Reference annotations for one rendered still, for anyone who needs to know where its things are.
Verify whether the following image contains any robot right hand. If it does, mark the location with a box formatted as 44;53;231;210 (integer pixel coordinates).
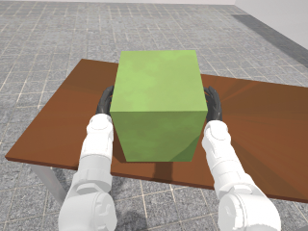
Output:
203;86;222;123

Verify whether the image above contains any robot left hand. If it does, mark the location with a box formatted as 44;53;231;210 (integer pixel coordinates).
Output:
95;85;115;116

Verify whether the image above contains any carton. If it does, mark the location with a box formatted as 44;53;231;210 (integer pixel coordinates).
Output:
110;50;208;162

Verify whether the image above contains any table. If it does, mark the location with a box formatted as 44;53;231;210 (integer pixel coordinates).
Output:
5;59;308;231

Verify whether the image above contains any robot left forearm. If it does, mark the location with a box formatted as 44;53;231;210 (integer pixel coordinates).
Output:
58;114;114;231

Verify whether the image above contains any left robot upper arm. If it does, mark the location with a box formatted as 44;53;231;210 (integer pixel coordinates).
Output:
59;192;117;231

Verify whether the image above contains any right robot upper arm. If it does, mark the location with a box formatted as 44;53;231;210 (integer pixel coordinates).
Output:
218;192;281;231

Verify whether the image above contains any robot right forearm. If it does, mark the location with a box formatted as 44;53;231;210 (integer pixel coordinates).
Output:
201;120;281;230

